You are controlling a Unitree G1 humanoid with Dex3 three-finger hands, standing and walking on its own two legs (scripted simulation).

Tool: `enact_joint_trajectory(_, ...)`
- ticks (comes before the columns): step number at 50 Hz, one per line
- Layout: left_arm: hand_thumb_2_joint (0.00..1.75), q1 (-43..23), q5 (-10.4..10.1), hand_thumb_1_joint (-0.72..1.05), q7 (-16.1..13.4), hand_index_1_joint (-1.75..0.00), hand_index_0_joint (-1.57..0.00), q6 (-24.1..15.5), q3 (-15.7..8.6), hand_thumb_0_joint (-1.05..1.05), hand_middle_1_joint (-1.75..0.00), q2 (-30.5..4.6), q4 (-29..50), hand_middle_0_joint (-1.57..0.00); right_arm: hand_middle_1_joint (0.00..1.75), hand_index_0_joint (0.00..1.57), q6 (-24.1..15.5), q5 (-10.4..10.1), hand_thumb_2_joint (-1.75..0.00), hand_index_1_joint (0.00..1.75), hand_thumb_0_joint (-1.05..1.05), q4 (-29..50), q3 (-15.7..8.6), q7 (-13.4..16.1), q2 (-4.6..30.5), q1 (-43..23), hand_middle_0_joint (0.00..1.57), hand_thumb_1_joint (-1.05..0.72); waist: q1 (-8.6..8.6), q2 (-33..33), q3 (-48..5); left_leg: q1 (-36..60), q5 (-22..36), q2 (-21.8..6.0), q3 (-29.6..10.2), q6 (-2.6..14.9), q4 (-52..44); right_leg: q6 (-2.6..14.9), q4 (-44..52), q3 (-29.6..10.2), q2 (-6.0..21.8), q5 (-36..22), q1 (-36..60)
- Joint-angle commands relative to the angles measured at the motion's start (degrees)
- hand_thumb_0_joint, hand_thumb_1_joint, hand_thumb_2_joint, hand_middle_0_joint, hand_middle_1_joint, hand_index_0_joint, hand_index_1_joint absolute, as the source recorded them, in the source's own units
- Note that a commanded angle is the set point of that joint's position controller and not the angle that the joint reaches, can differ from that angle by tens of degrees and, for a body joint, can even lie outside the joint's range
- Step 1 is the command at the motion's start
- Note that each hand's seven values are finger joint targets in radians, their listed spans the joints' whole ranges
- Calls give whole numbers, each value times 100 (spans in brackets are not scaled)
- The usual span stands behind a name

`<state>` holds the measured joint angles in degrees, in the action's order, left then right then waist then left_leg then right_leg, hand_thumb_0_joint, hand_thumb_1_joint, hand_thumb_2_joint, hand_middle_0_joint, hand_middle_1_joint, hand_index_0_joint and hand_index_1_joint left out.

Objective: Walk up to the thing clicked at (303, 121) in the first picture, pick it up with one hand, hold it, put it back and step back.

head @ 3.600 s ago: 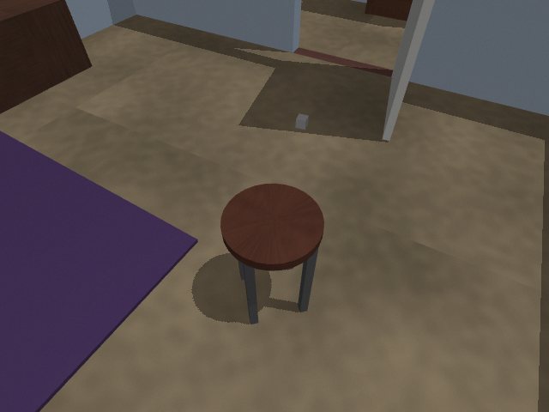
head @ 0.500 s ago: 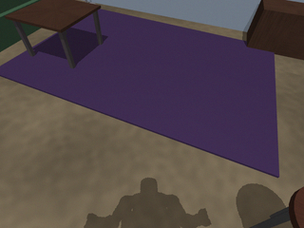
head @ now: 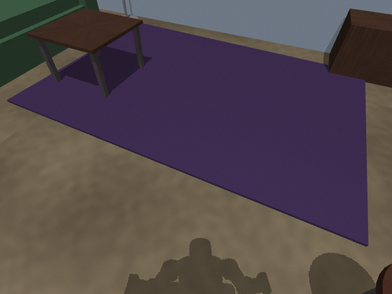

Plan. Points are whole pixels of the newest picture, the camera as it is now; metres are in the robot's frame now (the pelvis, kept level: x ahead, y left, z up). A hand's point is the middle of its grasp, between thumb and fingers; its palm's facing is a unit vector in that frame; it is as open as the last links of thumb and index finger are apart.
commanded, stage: walk up
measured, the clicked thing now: out of the picture +0.08 -1.85 -0.74
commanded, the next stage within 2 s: stand in 0.36 s
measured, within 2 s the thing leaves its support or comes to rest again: neither
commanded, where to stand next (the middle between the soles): +0.08 -0.02 m, yaw -3 degrees
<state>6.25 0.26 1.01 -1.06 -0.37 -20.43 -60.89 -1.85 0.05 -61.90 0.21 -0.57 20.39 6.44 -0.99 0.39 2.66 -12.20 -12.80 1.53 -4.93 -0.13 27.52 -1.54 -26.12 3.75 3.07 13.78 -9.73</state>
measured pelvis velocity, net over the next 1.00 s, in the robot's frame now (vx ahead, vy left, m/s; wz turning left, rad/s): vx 0.00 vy -0.02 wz -0.03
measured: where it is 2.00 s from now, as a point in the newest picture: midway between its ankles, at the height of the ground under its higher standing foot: outside the picture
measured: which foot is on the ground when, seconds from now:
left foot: down 0.00-1.00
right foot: down 0.00-1.00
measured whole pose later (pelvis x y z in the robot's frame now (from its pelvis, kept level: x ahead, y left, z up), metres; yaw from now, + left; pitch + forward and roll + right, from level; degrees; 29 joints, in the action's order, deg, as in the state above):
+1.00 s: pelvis +0.00 -0.02 +0.01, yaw -2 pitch -2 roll +0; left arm 5.5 0.7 0.6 -0.7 0.0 -20.2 -65.1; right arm -0.3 0.4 -66.7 -0.4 -0.9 20.1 5.2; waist -0.4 -0.3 3.3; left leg -7.8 -8.4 -0.4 -3.9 -1.7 18.2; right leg -0.3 -19.0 2.7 1.3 10.0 -7.0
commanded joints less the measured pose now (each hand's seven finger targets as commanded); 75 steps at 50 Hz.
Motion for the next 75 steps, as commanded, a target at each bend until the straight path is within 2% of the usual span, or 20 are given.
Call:
enact_joint_trajectory(1, 90, -323, -26, 90, -88, -30, -20, -86, -260, 0, -30, -1266, 213, -20, 30, 20, -100, 15, -90, 30, 0, 227, -264, 123, 1279, -303, 20, -90, 37, -151, -395, -69, 927, -667, -556, 224, -704, 342, 611, -472, 479, -348, 347)
enact_joint_trajectory(3, 90, -299, -26, 90, -82, -30, -20, -88, -261, 0, -30, -1249, 153, -20, 30, 20, -94, 21, -90, 30, 0, 187, -244, 116, 1273, -376, 20, -90, 3, -181, -427, -19, 838, -698, -570, 216, -788, 337, 690, -474, 483, -239, 412)
enact_joint_trajectory(7, 90, -369, -8, 90, -89, -30, -20, -98, -290, 0, -30, -1264, 24, -20, 30, 20, -81, 18, -90, 30, 0, 106, -248, 119, 1256, -406, 20, -90, 32, -40, -529, 147, 1292, -653, -460, 179, -694, 329, 789, -472, 520, -580, 528)
enact_joint_trajectory(17, 90, -516, 12, 90, -88, -30, -20, -74, -317, 0, -30, -1257, -64, -20, 30, 20, -33, 36, -90, 30, 0, -8, -230, 110, 1214, -430, 20, -90, 58, 43, -394, 148, 1007, -628, -434, 151, -849, 281, 979, -491, 526, -290, 493)
enact_joint_trajectory(18, 90, -548, 0, 90, -108, -30, -20, -86, -255, 0, -30, -1242, -47, -20, 30, 20, -25, 27, -90, 30, 0, 30, -244, 121, 1208, -573, 20, -90, 60, -19, -305, 243, 1494, -749, -411, 120, -906, 279, 978, -629, 567, -865, 459)
enact_joint_trajectory(19, 90, -479, -15, 90, -121, -30, -20, -80, -257, 0, -30, -1238, -79, -20, 30, 20, -22, 13, -90, 30, 0, 9, -234, 117, 1195, -510, 20, -90, 52, -34, -371, 306, 1599, -768, -426, 89, -949, 264, 953, -569, 537, -900, 547)
enact_joint_trajectory(25, 90, -411, -10, 90, -124, -30, -20, -80, -229, 0, -30, -1234, -155, -20, 30, 20, 20, 6, -90, 30, 0, -36, -237, 104, 1165, -541, 20, -90, 64, -13, -485, 479, 1211, -764, -356, 78, -1094, 241, 1060, -582, 488, -637, 547)
enact_joint_trajectory(27, 90, -366, 1, 90, -122, -30, -20, -92, -214, 0, -30, -1216, -151, -20, 30, 20, 11, 8, -90, 30, 0, -50, -246, 103, 1199, -544, 20, -90, 48, -98, -647, 583, 1513, -804, -333, 84, -1083, 249, 1010, -590, 509, -955, 636)
enact_joint_trajectory(30, 90, -376, -3, 90, -127, -30, -20, -86, -208, 0, -30, -1207, -158, -20, 30, 20, 11, 10, -90, 30, 0, -75, -248, 108, 1201, -524, 20, -90, 64, -96, -606, 550, 1453, -792, -299, 75, -1108, 242, 1015, -588, 495, -964, 634)
enact_joint_trajectory(32, 90, -407, -5, 90, -129, -30, -20, -74, -208, 0, -30, -1222, -162, -20, 30, 20, 16, 22, -90, 30, 0, -75, -235, 102, 1136, -545, 20, -90, 50, -71, -513, 485, 1306, -797, -307, 66, -1190, 249, 1017, -591, 492, -751, 591)
enact_joint_trajectory(34, 90, -362, 2, 90, -118, -30, -20, -59, -196, 0, -30, -1206, -185, -20, 30, 20, 21, 25, -90, 30, 0, -103, -234, 98, 1166, -497, 20, -90, 67, -77, -357, 423, 861, -765, -315, 54, -1270, 246, 1083, -605, 462, -404, 432)
enact_joint_trajectory(38, 90, -375, 12, 90, -111, -30, -20, -63, -191, 0, -30, -1232, -145, -20, 30, 20, 25, 28, -90, 30, 0, -107, -228, 76, 1138, -461, 20, -90, 78, 7, -348, 437, 689, -753, -306, 52, -1269, 244, 1112, -650, 465, -203, 324)
enact_joint_trajectory(42, 90, -348, 27, 90, -123, -30, -20, -71, -180, 0, -30, -1243, -90, -20, 30, 20, 24, 43, -90, 30, 0, -88, -246, 74, 1131, -462, 20, -90, 70, 34, -375, 435, 846, -770, -282, 60, -1210, 253, 1144, -689, 476, -268, 330)
enact_joint_trajectory(45, 90, -330, 20, 90, -123, -30, -20, -72, -178, 0, -30, -1262, -65, -20, 30, 20, 34, 35, -90, 30, 0, -111, -242, 70, 1130, -381, 20, -90, 80, 19, -340, 371, 718, -748, -274, 60, -1213, 259, 1163, -722, 481, -183, 347)
enact_joint_trajectory(47, 90, -315, 14, 90, -124, -30, -20, -87, -171, 0, -30, -1241, -39, -20, 30, 20, 20, 42, -90, 30, 0, -86, -251, 71, 1172, -429, 20, -90, 56, -76, -515, 473, 1083, -790, -261, 61, -1151, 261, 1089, -702, 497, -626, 472)
enact_joint_trajectory(51, 90, -302, 5, 90, -127, -30, -20, -87, -181, 0, -30, -1263, -38, -20, 30, 20, 19, 28, -90, 30, 0, -113, -251, 87, 1203, -334, 20, -90, 91, -46, -600, 527, 1271, -801, -233, 61, -1119, 261, 1027, -698, 494, -971, 586)
enact_joint_trajectory(59, 90, -294, 7, 90, -121, -30, -20, -56, -171, 0, -30, -1260, -44, -20, 30, 20, 41, 36, -90, 30, 0, -112, -219, 80, 1180, -299, 20, -90, 88, 0, -293, 402, 780, -780, -242, 42, -1257, 265, 1132, -692, 441, -268, 336)
enact_joint_trajectory(62, 90, -298, 3, 90, -112, -30, -20, -63, -178, 0, -30, -1265, -22, -20, 30, 20, 21, 36, -90, 30, 0, -107, -212, 86, 1204, -265, 20, -90, 88, -86, -431, 437, 926, -800, -226, 42, -1210, 283, 1092, -748, 478, -550, 463)
enact_joint_trajectory(67, 90, -275, 15, 90, -118, -30, -20, -64, -170, 0, -30, -1244, -37, -20, 30, 20, 31, 28, -90, 30, 0, -91, -207, 86, 1191, -262, 20, -90, 84, 25, -320, 383, 864, -796, -250, 55, -1215, 254, 1114, -687, 437, -454, 399)
enact_joint_trajectory(75, 90, -256, 7, 90, -113, -30, -20, -70, -175, 0, -30, -1273, -17, -20, 30, 20, 11, 33, -90, 30, 0, -68, -187, 95, 1182, -258, 20, -90, 80, 39, -443, 562, 1192, -822, -210, 36, -1183, 268, 1053, -703, 452, -871, 444)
